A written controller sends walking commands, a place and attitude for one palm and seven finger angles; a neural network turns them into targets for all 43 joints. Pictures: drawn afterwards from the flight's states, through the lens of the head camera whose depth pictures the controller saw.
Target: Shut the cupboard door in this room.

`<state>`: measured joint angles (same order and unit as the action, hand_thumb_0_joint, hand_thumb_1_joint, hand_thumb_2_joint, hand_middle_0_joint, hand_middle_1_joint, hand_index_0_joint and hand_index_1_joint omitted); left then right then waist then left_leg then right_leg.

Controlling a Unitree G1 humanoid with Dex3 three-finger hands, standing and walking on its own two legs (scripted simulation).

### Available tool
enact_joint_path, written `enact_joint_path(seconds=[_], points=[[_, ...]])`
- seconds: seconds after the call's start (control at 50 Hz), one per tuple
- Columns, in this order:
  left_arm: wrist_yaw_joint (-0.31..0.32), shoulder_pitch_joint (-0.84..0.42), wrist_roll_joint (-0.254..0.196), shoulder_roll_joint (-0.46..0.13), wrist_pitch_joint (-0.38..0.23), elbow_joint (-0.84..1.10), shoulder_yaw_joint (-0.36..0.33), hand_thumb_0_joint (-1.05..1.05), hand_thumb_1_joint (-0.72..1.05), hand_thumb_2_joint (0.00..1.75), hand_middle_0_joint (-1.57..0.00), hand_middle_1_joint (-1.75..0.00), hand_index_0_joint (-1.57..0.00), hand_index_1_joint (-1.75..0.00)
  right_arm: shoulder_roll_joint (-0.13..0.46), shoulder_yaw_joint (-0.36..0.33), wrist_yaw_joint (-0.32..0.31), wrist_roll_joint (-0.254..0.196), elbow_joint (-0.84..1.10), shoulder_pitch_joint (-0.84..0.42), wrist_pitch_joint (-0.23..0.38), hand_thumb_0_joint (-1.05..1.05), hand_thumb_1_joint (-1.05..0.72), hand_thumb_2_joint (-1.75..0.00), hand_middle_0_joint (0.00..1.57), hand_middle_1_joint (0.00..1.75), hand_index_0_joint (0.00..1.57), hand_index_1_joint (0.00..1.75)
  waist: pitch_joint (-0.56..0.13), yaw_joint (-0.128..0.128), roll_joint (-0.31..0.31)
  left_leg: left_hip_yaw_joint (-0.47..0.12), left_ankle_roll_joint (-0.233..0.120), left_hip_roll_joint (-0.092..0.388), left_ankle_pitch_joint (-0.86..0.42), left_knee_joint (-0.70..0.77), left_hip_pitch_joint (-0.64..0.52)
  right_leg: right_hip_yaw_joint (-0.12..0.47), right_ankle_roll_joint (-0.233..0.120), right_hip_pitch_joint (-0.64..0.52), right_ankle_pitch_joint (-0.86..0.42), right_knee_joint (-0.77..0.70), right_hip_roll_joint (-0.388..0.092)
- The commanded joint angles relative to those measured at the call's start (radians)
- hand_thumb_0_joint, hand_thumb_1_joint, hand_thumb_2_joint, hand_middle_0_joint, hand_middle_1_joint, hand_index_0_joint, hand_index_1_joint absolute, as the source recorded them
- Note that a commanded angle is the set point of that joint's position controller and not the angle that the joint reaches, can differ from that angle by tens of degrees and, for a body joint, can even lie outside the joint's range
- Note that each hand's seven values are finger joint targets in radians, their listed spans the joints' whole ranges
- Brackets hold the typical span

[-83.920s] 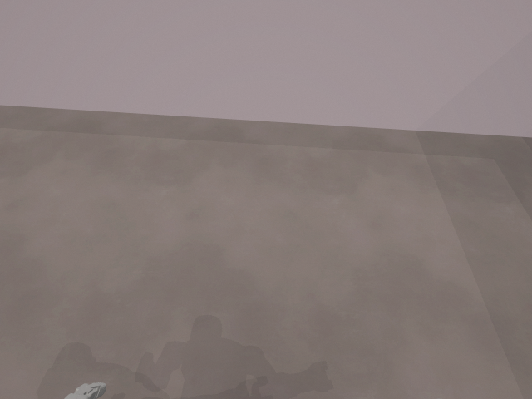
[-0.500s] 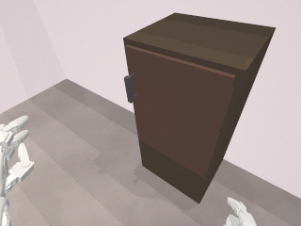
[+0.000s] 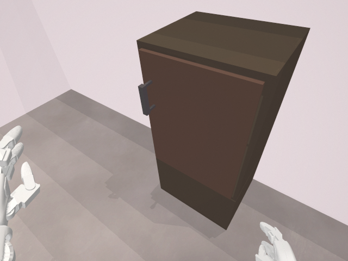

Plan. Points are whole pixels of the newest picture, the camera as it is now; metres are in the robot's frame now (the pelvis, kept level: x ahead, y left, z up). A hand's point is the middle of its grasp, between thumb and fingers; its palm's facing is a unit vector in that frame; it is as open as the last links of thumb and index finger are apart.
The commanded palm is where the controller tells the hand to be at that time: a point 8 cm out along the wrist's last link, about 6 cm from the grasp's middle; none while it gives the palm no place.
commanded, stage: step back with the hand held close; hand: left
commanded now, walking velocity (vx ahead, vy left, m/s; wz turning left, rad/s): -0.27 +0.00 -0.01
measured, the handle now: (148, 97) +0.68 +0.17 +0.01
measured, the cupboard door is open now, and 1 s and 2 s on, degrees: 0 0 0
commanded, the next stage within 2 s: stop stepping back and stand still in 1.82 s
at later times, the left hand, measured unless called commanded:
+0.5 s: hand (18, 207) +0.16 +0.28 +0.15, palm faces +0.44 -0.76 -0.48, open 7.4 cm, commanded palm +0.10 +0.32 +0.17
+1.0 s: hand (7, 222) +0.13 +0.28 +0.15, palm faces +0.46 -0.76 -0.45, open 7.4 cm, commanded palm +0.06 +0.32 +0.17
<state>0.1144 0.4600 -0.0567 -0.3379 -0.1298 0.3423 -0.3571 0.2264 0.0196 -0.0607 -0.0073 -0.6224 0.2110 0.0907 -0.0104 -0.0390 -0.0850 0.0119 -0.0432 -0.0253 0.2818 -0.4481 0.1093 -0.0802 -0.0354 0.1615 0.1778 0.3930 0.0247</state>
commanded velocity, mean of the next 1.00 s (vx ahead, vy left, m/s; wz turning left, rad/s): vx -0.31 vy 0.00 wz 0.00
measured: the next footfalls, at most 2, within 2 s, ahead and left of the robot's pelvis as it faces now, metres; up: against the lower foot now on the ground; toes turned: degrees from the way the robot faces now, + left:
left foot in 1.60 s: -0.06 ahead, +0.15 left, +0.00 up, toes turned +5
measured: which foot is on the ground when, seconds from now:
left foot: down 0.00-1.00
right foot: down 0.00-1.00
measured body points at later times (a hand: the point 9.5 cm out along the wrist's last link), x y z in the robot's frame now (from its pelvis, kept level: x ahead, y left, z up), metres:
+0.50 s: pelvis -0.05 +0.02 -0.02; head -0.05 +0.01 +0.43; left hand +0.13 +0.32 +0.18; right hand +0.11 -0.23 -0.10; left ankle -0.02 +0.09 -0.74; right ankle +0.03 -0.10 -0.74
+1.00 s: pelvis -0.08 +0.02 -0.03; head -0.07 +0.04 +0.42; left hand +0.10 +0.32 +0.18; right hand +0.07 -0.23 -0.11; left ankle -0.02 +0.09 -0.74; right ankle +0.03 -0.10 -0.74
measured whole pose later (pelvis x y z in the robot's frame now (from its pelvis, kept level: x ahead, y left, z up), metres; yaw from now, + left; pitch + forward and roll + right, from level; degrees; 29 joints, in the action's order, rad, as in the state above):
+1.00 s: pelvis -0.08 +0.02 -0.03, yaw -1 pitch +0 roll -1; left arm 0.16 0.48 0.00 -0.40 -0.25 0.50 -0.47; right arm 0.23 0.00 -0.06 0.00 -0.58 0.24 0.07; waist 0.01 0.02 0.02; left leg 0.06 -0.08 -0.03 0.33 -0.78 0.46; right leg -0.04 -0.01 0.51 0.18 0.68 0.00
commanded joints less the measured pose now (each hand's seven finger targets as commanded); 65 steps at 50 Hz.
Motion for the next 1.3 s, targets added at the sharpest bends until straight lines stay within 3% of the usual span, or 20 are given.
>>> enact_joint_path(seconds=[0.0, 0.08, 0.16, 0.18, 0.26, 0.36, 0.44, 0.56, 0.64, 0.7, 0.76, 0.78, 0.86, 0.88, 0.96, 1.04, 1.1, 1.14, 1.2, 1.28], points=[[0.034, -0.034, 0.005, -0.203, -0.094, 0.213, -0.127, 0.00, 0.90, 0.90, -0.20, -0.30, -0.20, -0.30, 0.123, -0.064, -0.012, -0.003, 0.166, -0.088, 0.018, 0.00, -0.90, -0.90, 0.20, 0.30, 0.20, 0.30, -0.060, 0.038, 0.095, -0.078, 0.012, 0.053, -0.069, -0.041, 0.147, 0.240, -0.051, 0.018, -0.018, -0.095, -0.207], [0.055, 0.032, -0.004, -0.237, -0.100, 0.273, -0.165, 0.00, 0.90, 0.90, -0.20, -0.30, -0.20, -0.30, 0.133, -0.073, -0.018, -0.009, 0.180, -0.082, -0.006, 0.00, -0.90, -0.90, 0.20, 0.30, 0.20, 0.30, -0.142, 0.042, 0.048, -0.098, 0.031, 0.079, -0.211, -0.045, 0.171, 0.201, -0.056, -0.018, -0.186, 0.028, -0.209], [0.064, 0.050, -0.006, -0.277, -0.091, 0.318, -0.205, 0.00, 0.90, 0.90, -0.20, -0.30, -0.20, -0.30, 0.145, -0.077, -0.035, -0.008, 0.204, -0.098, -0.027, 0.00, -0.90, -0.90, 0.20, 0.30, 0.20, 0.30, -0.166, 0.029, -0.017, -0.141, 0.049, 0.130, -0.410, 0.022, 0.232, 0.122, -0.004, -0.059, -0.295, 0.180, -0.122], [0.063, 0.056, -0.006, -0.266, -0.087, 0.311, -0.201, 0.00, 0.90, 0.90, -0.20, -0.30, -0.20, -0.30, 0.137, -0.078, -0.038, -0.009, 0.211, -0.093, -0.031, 0.00, -0.90, -0.90, 0.20, 0.30, 0.20, 0.30, -0.158, 0.028, 0.008, -0.143, 0.051, 0.141, -0.435, 0.025, 0.247, 0.119, 0.005, -0.064, -0.303, 0.198, -0.109], [0.063, 0.044, 0.002, -0.268, -0.081, 0.310, -0.206, 0.00, 0.90, 0.90, -0.20, -0.30, -0.20, -0.30, 0.152, -0.085, -0.043, -0.009, 0.219, -0.088, -0.040, 0.00, -0.90, -0.90, 0.20, 0.30, 0.20, 0.30, -0.145, 0.031, 0.019, -0.152, 0.023, 0.151, -0.273, 0.033, 0.347, 0.148, 0.009, -0.087, -0.254, 0.216, -0.105], [0.068, 0.023, 0.024, -0.269, -0.091, 0.313, -0.215, 0.00, 0.90, 0.90, -0.20, -0.30, -0.20, -0.30, 0.159, -0.083, -0.043, -0.009, 0.227, -0.077, -0.034, 0.00, -0.90, -0.90, 0.20, 0.30, 0.20, 0.30, -0.078, 0.038, 0.016, -0.184, -0.036, 0.163, 0.125, 0.088, 0.560, 0.172, 0.025, -0.122, -0.093, 0.238, -0.091], [0.073, -0.002, 0.043, -0.251, -0.112, 0.318, -0.209, 0.00, 0.90, 0.90, -0.20, -0.30, -0.20, -0.30, 0.151, -0.077, -0.040, -0.009, 0.233, -0.061, -0.020, 0.00, -0.90, -0.90, 0.20, 0.30, 0.20, 0.30, -0.050, 0.048, 0.026, -0.190, -0.064, 0.160, 0.349, 0.098, 0.685, 0.189, 0.027, -0.152, -0.020, 0.260, -0.089], [0.081, -0.027, 0.051, -0.283, -0.142, 0.356, -0.234, 0.00, 0.90, 0.90, -0.20, -0.30, -0.20, -0.30, 0.153, -0.077, -0.033, -0.002, 0.227, -0.049, 0.001, 0.00, -0.90, -0.90, 0.20, 0.30, 0.20, 0.30, -0.052, 0.053, 0.056, -0.168, -0.050, 0.115, 0.363, 0.001, 0.653, 0.266, -0.003, -0.066, 0.094, 0.165, -0.135], [0.089, -0.003, 0.049, -0.270, -0.158, 0.360, -0.227, 0.00, 0.90, 0.90, -0.20, -0.30, -0.20, -0.30, 0.145, -0.070, -0.029, 0.002, 0.218, -0.043, 0.012, 0.00, -0.90, -0.90, 0.20, 0.30, 0.20, 0.30, -0.044, 0.056, 0.049, -0.174, -0.046, 0.118, 0.365, 0.009, 0.632, 0.252, -0.003, -0.023, 0.167, 0.139, -0.128], [0.091, 0.007, 0.052, -0.266, -0.165, 0.347, -0.234, 0.00, 0.90, 0.90, -0.20, -0.30, -0.20, -0.30, 0.150, -0.070, -0.034, 0.002, 0.213, -0.046, 0.019, 0.00, -0.90, -0.90, 0.20, 0.30, 0.20, 0.30, -0.048, 0.054, 0.015, -0.201, -0.060, 0.152, 0.395, 0.073, 0.701, 0.210, 0.014, -0.098, 0.105, 0.213, -0.088], [0.088, -0.006, 0.057, -0.272, -0.172, 0.342, -0.246, 0.00, 0.90, 0.90, -0.20, -0.30, -0.20, -0.30, 0.159, -0.075, -0.036, 0.007, 0.206, -0.052, 0.027, 0.00, -0.90, -0.90, 0.20, 0.30, 0.20, 0.30, -0.049, 0.050, -0.048, -0.233, -0.075, 0.193, 0.392, 0.133, 0.804, 0.170, 0.029, -0.202, -0.047, 0.334, -0.047], [0.085, -0.008, 0.057, -0.257, -0.174, 0.352, -0.235, 0.00, 0.90, 0.90, -0.20, -0.30, -0.20, -0.30, 0.151, -0.074, -0.034, 0.007, 0.204, -0.047, 0.029, 0.00, -0.90, -0.90, 0.20, 0.30, 0.20, 0.30, -0.058, 0.049, -0.036, -0.233, -0.075, 0.201, 0.361, 0.131, 0.809, 0.164, 0.032, -0.221, -0.097, 0.359, -0.041], [0.077, -0.022, 0.059, -0.271, -0.174, 0.350, -0.246, 0.00, 0.90, 0.90, -0.20, -0.30, -0.20, -0.30, 0.154, -0.082, -0.028, 0.011, 0.197, -0.045, 0.028, 0.00, -0.90, -0.90, 0.20, 0.30, 0.20, 0.30, -0.070, 0.049, 0.016, -0.205, -0.068, 0.180, 0.353, 0.065, 0.830, 0.219, 0.020, -0.227, -0.138, 0.351, -0.071], [0.073, -0.024, 0.058, -0.250, -0.175, 0.361, -0.224, 0.00, 0.90, 0.90, -0.20, -0.30, -0.20, -0.30, 0.148, -0.081, -0.025, 0.006, 0.200, -0.044, 0.028, 0.00, -0.90, -0.90, 0.20, 0.30, 0.20, 0.30, -0.073, 0.054, 0.037, -0.198, -0.064, 0.168, 0.364, 0.044, 0.819, 0.241, 0.012, -0.206, -0.121, 0.339, -0.084], [0.076, -0.034, 0.063, -0.285, -0.177, 0.375, -0.260, 0.00, 0.90, 0.90, -0.20, -0.30, -0.20, -0.30, 0.152, -0.085, -0.018, 0.009, 0.202, -0.052, 0.018, 0.00, -0.90, -0.90, 0.20, 0.30, 0.20, 0.30, -0.062, 0.055, 0.059, -0.190, -0.053, 0.136, 0.431, -0.015, 0.788, 0.315, -0.012, -0.106, 0.041, 0.239, -0.126], [0.080, -0.005, 0.056, -0.279, -0.188, 0.401, -0.260, 0.00, 0.90, 0.90, -0.20, -0.30, -0.20, -0.30, 0.141, -0.077, -0.017, 0.009, 0.203, -0.052, 0.015, 0.00, -0.90, -0.90, 0.20, 0.30, 0.20, 0.30, -0.083, 0.060, 0.036, -0.204, -0.056, 0.149, 0.411, 0.026, 0.746, 0.268, -0.001, -0.075, 0.067, 0.252, -0.099], [0.076, -0.003, 0.059, -0.261, -0.196, 0.391, -0.266, 0.00, 0.90, 0.90, -0.20, -0.30, -0.20, -0.30, 0.146, -0.081, -0.025, 0.010, 0.200, -0.058, 0.021, 0.00, -0.90, -0.90, 0.20, 0.30, 0.20, 0.30, -0.091, 0.055, -0.060, -0.252, -0.081, 0.229, 0.462, 0.147, 0.861, 0.172, 0.031, -0.206, -0.035, 0.423, -0.022], [0.069, -0.018, 0.058, -0.261, -0.194, 0.386, -0.267, 0.00, 0.90, 0.90, -0.20, -0.30, -0.20, -0.30, 0.145, -0.087, -0.028, 0.014, 0.199, -0.060, 0.027, 0.00, -0.90, -0.90, 0.20, 0.30, 0.20, 0.30, -0.081, 0.052, -0.071, -0.269, -0.091, 0.259, 0.405, 0.151, 0.875, 0.154, 0.041, -0.225, -0.108, 0.486, 0.011], [0.054, -0.001, 0.044, -0.246, -0.196, 0.387, -0.249, 0.00, 0.90, 0.90, -0.20, -0.30, -0.20, -0.30, 0.140, -0.091, -0.027, 0.022, 0.184, -0.056, 0.037, 0.00, -0.90, -0.90, 0.20, 0.30, 0.20, 0.30, -0.108, 0.053, -0.028, -0.260, -0.074, 0.260, 0.130, 0.097, 0.728, 0.170, 0.034, -0.153, -0.134, 0.457, 0.013], [0.045, -0.015, 0.038, -0.231, -0.197, 0.407, -0.224, 0.00, 0.90, 0.90, -0.20, -0.30, -0.20, -0.30, 0.130, -0.090, -0.021, 0.030, 0.167, -0.067, 0.040, 0.00, -0.90, -0.90, 0.20, 0.30, 0.20, 0.30, -0.123, 0.051, -0.045, -0.243, -0.074, 0.268, 0.040, 0.056, 0.678, 0.206, 0.026, -0.132, -0.112, 0.423, -0.004]])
